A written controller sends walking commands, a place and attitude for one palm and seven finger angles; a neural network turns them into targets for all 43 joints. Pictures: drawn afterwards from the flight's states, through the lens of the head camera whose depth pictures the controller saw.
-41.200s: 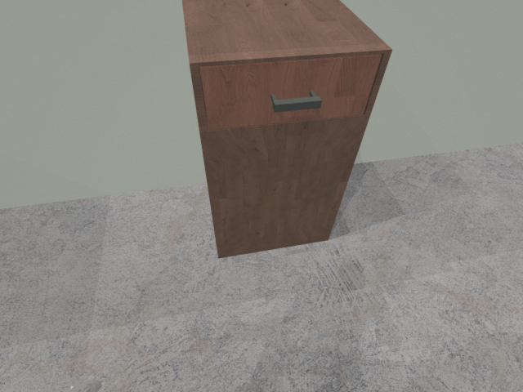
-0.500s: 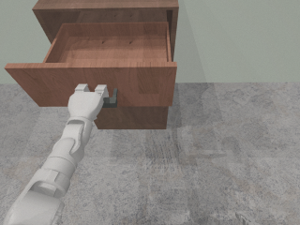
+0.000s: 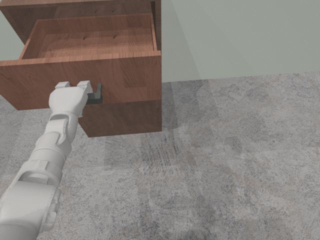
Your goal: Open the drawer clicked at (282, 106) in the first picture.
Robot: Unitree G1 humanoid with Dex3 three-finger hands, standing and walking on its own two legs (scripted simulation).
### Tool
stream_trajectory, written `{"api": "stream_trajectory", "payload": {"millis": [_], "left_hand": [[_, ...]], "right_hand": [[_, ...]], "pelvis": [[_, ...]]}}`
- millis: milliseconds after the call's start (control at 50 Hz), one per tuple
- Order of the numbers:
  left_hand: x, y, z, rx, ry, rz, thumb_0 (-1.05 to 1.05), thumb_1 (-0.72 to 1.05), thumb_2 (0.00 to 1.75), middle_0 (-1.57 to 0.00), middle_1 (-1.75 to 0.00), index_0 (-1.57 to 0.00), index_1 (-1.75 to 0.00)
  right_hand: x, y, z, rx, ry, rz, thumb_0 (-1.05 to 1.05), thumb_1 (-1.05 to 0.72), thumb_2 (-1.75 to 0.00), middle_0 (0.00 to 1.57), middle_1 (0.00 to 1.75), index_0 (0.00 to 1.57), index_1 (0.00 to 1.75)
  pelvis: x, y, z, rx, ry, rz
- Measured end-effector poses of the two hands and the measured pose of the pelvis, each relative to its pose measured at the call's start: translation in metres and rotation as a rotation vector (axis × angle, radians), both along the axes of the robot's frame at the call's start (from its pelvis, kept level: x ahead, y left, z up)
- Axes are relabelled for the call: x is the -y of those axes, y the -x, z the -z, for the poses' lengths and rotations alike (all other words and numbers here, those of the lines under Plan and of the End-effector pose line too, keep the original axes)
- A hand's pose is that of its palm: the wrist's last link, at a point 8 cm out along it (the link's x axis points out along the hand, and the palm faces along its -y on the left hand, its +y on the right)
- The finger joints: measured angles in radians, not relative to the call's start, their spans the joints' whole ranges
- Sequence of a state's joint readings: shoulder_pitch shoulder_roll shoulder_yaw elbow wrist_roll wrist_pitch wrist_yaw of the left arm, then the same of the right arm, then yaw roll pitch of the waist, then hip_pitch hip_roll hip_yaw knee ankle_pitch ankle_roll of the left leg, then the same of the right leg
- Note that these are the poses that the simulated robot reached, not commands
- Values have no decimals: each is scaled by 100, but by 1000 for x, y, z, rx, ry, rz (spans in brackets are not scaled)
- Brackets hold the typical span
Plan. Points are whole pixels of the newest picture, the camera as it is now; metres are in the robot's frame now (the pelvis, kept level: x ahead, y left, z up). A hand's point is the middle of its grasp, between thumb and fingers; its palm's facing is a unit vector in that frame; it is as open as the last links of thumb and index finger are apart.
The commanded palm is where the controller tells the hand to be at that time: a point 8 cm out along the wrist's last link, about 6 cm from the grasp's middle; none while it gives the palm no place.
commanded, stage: pull the drawer open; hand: left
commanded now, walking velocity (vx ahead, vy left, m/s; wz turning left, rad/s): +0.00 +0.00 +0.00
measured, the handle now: (79, 94) +0.50 +0.21 +0.05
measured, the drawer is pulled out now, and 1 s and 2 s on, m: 0.27 0.30 0.29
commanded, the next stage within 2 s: open the thumb to release the handle in 0.72 s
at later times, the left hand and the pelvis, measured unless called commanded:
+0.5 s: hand (77, 114) +0.45 +0.21 +0.02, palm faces -0.03 -0.06 -1.00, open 5.4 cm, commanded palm +0.41 +0.22 +0.08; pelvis -0.01 +0.02 +0.00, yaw -2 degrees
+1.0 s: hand (75, 121) +0.43 +0.21 +0.02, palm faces -0.05 -0.04 -1.00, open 6.0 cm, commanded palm +0.41 +0.22 +0.08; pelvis -0.01 +0.01 +0.00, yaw +0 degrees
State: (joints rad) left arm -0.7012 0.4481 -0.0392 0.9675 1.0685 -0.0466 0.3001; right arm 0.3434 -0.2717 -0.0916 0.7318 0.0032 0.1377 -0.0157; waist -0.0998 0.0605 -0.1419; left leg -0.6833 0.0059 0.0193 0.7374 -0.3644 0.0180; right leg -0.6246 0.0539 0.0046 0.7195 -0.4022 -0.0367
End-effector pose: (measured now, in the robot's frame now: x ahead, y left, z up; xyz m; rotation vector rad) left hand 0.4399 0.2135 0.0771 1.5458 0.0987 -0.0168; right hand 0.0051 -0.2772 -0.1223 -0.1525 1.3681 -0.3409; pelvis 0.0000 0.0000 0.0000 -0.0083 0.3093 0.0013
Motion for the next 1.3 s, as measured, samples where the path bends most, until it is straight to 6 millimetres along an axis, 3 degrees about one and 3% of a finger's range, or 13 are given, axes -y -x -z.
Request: {"api": "stream_trajectory", "payload": {"millis": [180,380,500,640,800,940,1080,1300], "left_hand": [[-1,1,0,-1,15,8,4,74,81,-34,-134,-42,-135],[-2,3,1,24,19,24,3,75,83,-35,-135,-42,-135],[-2,9,1,40,31,29,3,75,82,-33,-135,-42,-135],[-2,22,2,59,40,34,4,76,83,-32,-135,-42,-135],[-2,34,2,59,25,34,3,75,83,-33,-135,-42,-135],[-1,32,0,34,14,17,2,71,83,-37,-134,-41,-135],[0,32,-1,25,16,13,1,48,72,-38,-131,-39,-131],[0,36,-1,29,6,11,0,-17,44,-34,-124,-35,-124]], "right_hand": [[0,26,-7,13,37,33,1,-90,-90,20,30,20,30],[-19,28,-3,34,13,29,1,-90,-90,20,30,20,30],[-32,15,0,62,-16,28,1,-90,-90,20,30,20,30],[-40,-13,-2,113,-40,6,1,-90,-90,20,30,20,30],[-38,-51,-6,176,-32,-61,1,-90,-90,20,30,20,30],[-32,-60,-6,198,-20,-87,1,-90,-90,20,30,20,30],[-24,-41,-4,163,-15,-69,1,-90,-90,20,30,20,30],[-14,-3,1,84,-16,-22,1,-90,-90,20,30,20,30]], "pelvis": [[-3,14,1,-1,6,14],[-13,19,3,-9,12,20],[-19,14,2,0,14,29],[-24,6,-1,20,14,30],[-23,6,-2,46,13,6],[-18,11,-1,46,10,-5],[-11,14,-1,43,7,-3],[-4,18,-1,43,4,-1]]}}
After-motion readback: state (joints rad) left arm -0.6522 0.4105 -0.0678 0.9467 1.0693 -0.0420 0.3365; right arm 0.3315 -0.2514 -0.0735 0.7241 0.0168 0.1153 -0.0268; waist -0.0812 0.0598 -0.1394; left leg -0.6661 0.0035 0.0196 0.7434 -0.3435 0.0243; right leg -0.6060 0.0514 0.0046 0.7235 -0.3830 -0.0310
